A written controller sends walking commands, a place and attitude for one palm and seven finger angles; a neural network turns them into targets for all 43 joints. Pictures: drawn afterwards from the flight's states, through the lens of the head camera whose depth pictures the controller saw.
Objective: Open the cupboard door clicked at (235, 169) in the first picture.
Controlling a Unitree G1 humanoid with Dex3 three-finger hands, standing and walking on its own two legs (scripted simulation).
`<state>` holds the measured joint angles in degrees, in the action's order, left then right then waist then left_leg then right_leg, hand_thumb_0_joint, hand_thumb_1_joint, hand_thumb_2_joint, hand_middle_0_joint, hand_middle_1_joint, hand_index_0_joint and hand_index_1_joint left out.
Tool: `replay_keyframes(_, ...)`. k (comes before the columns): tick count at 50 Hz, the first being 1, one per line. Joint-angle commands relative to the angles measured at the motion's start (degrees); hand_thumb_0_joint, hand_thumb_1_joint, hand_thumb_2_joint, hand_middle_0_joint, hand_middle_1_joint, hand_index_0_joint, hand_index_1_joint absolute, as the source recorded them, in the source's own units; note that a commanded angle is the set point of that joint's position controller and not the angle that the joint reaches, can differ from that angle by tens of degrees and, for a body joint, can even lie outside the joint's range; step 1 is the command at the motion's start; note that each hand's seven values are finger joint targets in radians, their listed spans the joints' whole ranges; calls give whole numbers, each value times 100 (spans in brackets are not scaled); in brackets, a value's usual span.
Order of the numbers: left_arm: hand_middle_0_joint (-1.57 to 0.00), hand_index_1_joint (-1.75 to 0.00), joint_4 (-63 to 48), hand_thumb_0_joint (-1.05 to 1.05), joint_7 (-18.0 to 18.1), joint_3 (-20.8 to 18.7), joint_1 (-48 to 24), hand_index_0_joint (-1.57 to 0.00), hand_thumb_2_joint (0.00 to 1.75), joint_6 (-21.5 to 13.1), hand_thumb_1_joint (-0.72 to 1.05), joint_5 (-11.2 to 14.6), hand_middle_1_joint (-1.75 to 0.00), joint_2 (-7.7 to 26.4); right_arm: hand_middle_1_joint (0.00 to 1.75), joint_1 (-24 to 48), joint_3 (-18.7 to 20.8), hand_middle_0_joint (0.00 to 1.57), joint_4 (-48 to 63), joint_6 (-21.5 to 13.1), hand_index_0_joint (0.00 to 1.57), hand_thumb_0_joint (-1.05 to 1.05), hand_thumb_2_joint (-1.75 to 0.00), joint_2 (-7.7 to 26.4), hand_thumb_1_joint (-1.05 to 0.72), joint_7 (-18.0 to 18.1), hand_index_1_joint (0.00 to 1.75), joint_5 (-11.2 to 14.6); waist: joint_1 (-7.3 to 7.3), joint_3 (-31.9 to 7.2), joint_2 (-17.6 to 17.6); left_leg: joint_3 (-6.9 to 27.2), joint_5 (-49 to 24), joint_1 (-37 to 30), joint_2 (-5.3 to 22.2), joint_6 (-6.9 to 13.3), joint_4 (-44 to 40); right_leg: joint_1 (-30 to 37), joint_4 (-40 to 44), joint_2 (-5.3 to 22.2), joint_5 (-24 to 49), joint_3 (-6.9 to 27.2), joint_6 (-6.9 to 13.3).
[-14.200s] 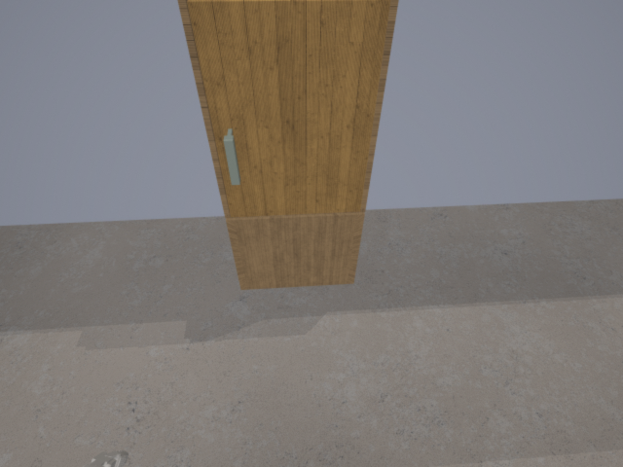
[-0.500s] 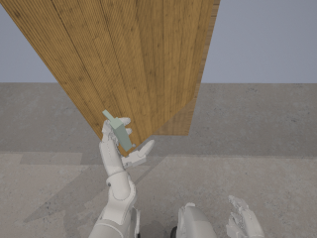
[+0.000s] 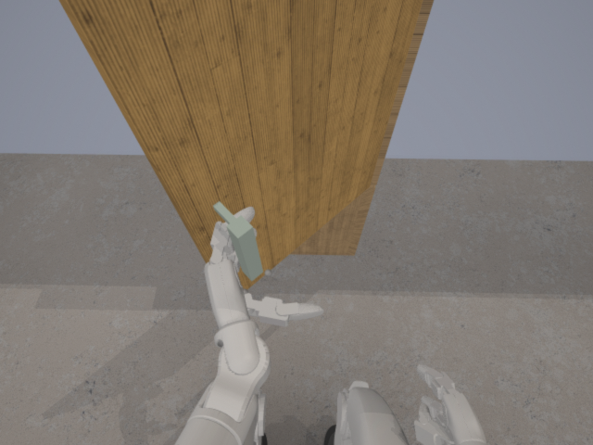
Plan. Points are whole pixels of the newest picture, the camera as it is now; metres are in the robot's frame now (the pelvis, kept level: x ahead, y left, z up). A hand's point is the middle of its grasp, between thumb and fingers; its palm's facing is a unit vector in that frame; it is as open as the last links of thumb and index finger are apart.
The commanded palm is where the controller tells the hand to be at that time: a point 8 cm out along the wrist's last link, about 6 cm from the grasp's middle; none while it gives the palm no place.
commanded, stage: slide the hand sideways off the handle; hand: left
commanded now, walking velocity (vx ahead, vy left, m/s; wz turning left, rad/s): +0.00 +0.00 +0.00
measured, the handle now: (238, 242) +0.38 +0.09 +0.02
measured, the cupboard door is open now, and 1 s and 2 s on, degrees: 44 46 46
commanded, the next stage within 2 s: draw the hand back to the body in 1.22 s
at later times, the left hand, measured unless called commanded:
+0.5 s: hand (258, 315) +0.28 +0.06 +0.01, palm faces -0.08 -1.00 -0.01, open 16.3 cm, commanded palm +0.26 +0.12 +0.01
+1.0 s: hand (219, 349) +0.24 +0.10 +0.01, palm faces -0.01 -1.00 -0.03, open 16.3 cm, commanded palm +0.21 +0.17 +0.01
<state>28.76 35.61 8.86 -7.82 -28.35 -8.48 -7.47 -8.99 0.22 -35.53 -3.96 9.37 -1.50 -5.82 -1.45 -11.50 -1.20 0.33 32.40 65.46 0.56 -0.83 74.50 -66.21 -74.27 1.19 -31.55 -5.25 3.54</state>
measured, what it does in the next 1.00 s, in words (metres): stands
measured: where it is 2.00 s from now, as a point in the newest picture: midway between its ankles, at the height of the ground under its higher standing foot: outside the picture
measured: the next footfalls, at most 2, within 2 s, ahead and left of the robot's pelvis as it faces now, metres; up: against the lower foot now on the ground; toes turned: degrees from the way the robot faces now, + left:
none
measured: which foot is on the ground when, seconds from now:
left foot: down 0.00-1.00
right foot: down 0.00-1.00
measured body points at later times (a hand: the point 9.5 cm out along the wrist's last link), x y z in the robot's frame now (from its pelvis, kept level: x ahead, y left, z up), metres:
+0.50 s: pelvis -0.01 +0.03 -0.01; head +0.10 +0.02 +0.42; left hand +0.28 +0.12 +0.01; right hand +0.17 -0.20 -0.12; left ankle +0.02 +0.13 -0.61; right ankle +0.03 -0.09 -0.61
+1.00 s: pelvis +0.01 +0.01 -0.02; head +0.11 +0.00 +0.42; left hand +0.23 +0.16 +0.01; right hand +0.21 -0.21 -0.11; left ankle +0.02 +0.13 -0.61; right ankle +0.03 -0.09 -0.61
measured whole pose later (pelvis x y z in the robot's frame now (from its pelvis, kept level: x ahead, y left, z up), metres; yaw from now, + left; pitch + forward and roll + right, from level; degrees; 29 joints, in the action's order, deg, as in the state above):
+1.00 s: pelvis +0.01 +0.01 -0.02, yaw +0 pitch +23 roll +0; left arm 2.8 2.3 8.2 20.2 -30.6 2.0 4.9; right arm -9.9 0.4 -25.7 -0.5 11.8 -1.2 -1.2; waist 0.7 -11.5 -0.8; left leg 0.4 35.7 66.9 0.3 -0.2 79.5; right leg -67.4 -79.0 1.4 -34.6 -5.1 3.1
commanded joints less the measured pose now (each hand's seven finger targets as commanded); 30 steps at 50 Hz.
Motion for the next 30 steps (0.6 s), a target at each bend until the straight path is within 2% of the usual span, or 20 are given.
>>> replay_keyframes(1, -15, -30, -994, 0, 294, -163, -1176, -15, 30, -276, -50, -54, -30, -309, 30, 39, 227, 20, 680, -265, 20, 0, -90, 613, -90, 39, 30, 29, -134, -1956, 486, 63, -1162, -929, -178, 76, -809, 1561, 1183, -60, 1278, 346, -196)
replay_keyframes(2, -15, -30, -1218, 0, -871, 1210, -1044, -15, 30, -482, -50, -695, -30, 146, 30, -272, 265, 20, 623, -160, 20, 0, -90, 875, -90, 1, 30, 57, -656, -1860, 611, 27, -1166, -992, -160, 173, -597, 1517, 1102, 38, 1628, 496, -216)
replay_keyframes(3, -15, -30, -1526, 0, -1457, 785, -1232, -15, 30, -725, -50, -457, -30, 510, 30, -258, 301, 20, 740, -115, 20, 0, -90, 805, -90, -5, 30, 121, -456, -2082, 461, 35, -1207, -885, -191, 199, -527, 1682, 996, 72, 1795, 537, -162)
replay_keyframes(4, -15, -30, -1589, 0, -1847, 713, -1258, -15, 30, -857, -50, -365, -30, 703, 30, -195, 306, 20, 793, -66, 20, 0, -90, 815, -90, 20, 30, 137, -371, -2207, 468, 35, -1178, -814, -211, 221, -508, 1849, 956, 74, 1876, 626, -150)
replay_keyframes(5, -15, -30, -1810, 0, -2184, 700, -1307, -15, 30, -942, -50, -249, -30, 825, 30, -169, 304, 20, 876, -43, 20, 0, -90, 839, -90, 34, 30, 165, -353, -2355, 196, 70, -1262, -919, -208, 230, -476, 1760, 839, 61, 1931, 610, -112)
replay_keyframes(6, -15, -30, -1897, 0, -2583, 895, -1230, -15, 30, -985, -50, -92, -30, 695, 30, -144, 296, 20, 937, -29, 20, 0, -90, 841, -90, 28, 30, 225, -380, -2318, 148, 87, -1219, -1037, -211, 234, -477, 1628, 857, 47, 1823, 593, -117)
replay_keyframes(8, -15, -30, -1820, 0, -2998, 752, -894, -15, 30, -879, -50, 569, -30, 513, 30, -34, 259, 20, 1116, -17, 20, 0, -90, 862, -90, 40, 30, 363, -278, -2027, 169, 113, -944, -1030, -210, 217, -603, 1529, 1016, 1, 1341, 559, -107)
replay_keyframes(9, -15, -30, -1889, 0, -3060, 726, -858, -15, 30, -781, -50, 870, -30, 372, 30, 5, 241, 20, 1181, -17, 20, 0, -90, 874, -90, 51, 30, 420, -266, -1909, 203, 153, -872, -1099, -202, 202, -705, 1461, 1074, -30, 1134, 487, -107)
replay_keyframes(10, -15, -30, -1914, 0, -3073, 687, -640, -15, 30, -644, -50, 1115, -30, 226, 30, 32, 226, 20, 1273, -10, 20, 0, -90, 893, -90, 43, 30, 475, -170, -1858, 20, 201, -929, -1276, -202, 179, -840, 1340, 1071, -65, 1020, 388, -73)
replay_keyframes(12, -15, -30, -1981, 0, -2927, 506, -227, -15, 30, -420, -50, 1357, -30, 177, 30, 26, 244, 20, 1363, 44, 20, 0, -90, 929, -90, 18, 30, 522, -89, -1876, 233, 246, -1072, -1376, -196, 155, -936, 1344, 1025, -91, 1068, 263, -98)
replay_keyframes(14, -15, -30, -2074, 0, -2712, 397, 5, -15, 30, -327, -50, 1258, -30, 306, 30, -23, 256, 20, 1438, 94, 20, 0, -90, 945, -90, -11, 30, 504, -80, -1868, 553, 240, -1155, -1215, -191, 170, -892, 1403, 975, -87, 1145, 260, -129)
replay_keyframes(15, -15, -30, -2220, 0, -2591, 287, 69, -15, 30, -383, -50, 1089, -30, 537, 30, -37, 259, 20, 1470, 99, 20, 0, -90, 959, -90, -22, 30, 472, -10, -1948, 496, 300, -1315, -1213, -187, 153, -872, 1331, 816, -83, 1214, 228, -97)
replay_keyframes(16, -15, -30, -2385, 0, -2515, 430, 164, -15, 30, -445, -50, 903, -30, 477, 30, -41, 276, 20, 1506, 115, 20, 0, -90, 934, -90, -56, 30, 454, -1, -2007, 428, 280, -1377, -1300, -182, 148, -836, 1238, 767, -72, 1244, 247, -106)
replay_keyframes(20, -15, -30, -2368, 0, -2190, 499, 190, -15, 30, -614, -50, 313, -30, 663, 30, -14, 265, 20, 1509, 163, 20, 0, -90, 918, -90, -133, 30, 392, -52, -1687, 365, 318, -998, -1027, -188, 138, -729, 831, 651, -65, 820, 283, -82)
replay_keyframes(23, -15, -30, -2243, 0, -2238, 378, 449, -15, 30, -640, -50, 290, -30, 755, 30, 26, 254, 20, 1546, 210, 20, 0, -90, 914, -90, -127, 30, 396, 1, -1595, 404, 259, -671, -912, -221, 137, -737, 884, 752, -70, 590, 333, -82)
replay_keyframes(24, -15, -30, -2335, 0, -2296, 391, 421, -15, 30, -618, -50, 359, -30, 755, 30, 40, 239, 20, 1582, 229, 20, 0, -90, 911, -90, -117, 30, 408, 17, -1598, 348, 244, -628, -908, -237, 138, -762, 951, 785, -71, 563, 351, -76)
replay_keyframes(25, -15, -30, -2517, 0, -2339, 276, 404, -15, 30, -593, -50, 401, -30, 870, 30, 38, 247, 20, 1630, 236, 20, 0, -90, 923, -90, -97, 30, 417, 76, -1778, 251, 259, -690, -1007, -225, 133, -787, 994, 751, -81, 598, 346, -60)
replay_keyframes(26, -15, -30, -2696, 0, -2399, 338, 467, -15, 30, -578, -50, 473, -30, 805, 30, 50, 250, 20, 1660, 239, 20, 0, -90, 913, -90, -89, 30, 426, 107, -1942, 119, 244, -815, -1149, -234, 124, -798, 1071, 757, -78, 722, 358, -65)
replay_keyframes(28, -15, -30, -2950, 0, -2520, 353, 764, -15, 30, -508, -50, 677, -30, 774, 30, 44, 239, 20, 1710, 241, 20, 0, -90, 894, -90, -74, 30, 459, 126, -2033, 87, 216, -957, -1239, -232, 126, -815, 1242, 824, -92, 879, 356, -78)
replay_keyframes(30, -15, -30, -3040, 0, -2634, 295, 1084, -15, 30, -419, -50, 826, -30, 808, 30, 23, 222, 20, 1725, 243, 20, 0, -90, 899, -90, -38, 30, 481, 101, -1965, 256, 276, -1098, -1243, -209, 133, -835, 1297, 827, -126, 1008, 311, -85)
